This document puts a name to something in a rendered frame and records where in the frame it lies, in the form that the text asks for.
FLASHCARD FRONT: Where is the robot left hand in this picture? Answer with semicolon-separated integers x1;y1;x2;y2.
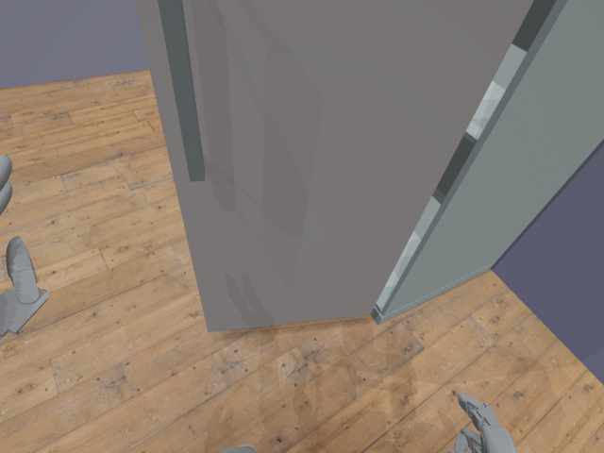
0;155;49;340

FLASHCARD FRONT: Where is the robot right hand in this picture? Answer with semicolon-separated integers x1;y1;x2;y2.
448;393;518;453

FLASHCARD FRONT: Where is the fridge door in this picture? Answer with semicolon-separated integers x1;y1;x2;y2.
134;0;534;332

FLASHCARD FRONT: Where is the handle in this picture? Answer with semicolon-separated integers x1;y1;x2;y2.
158;0;205;181

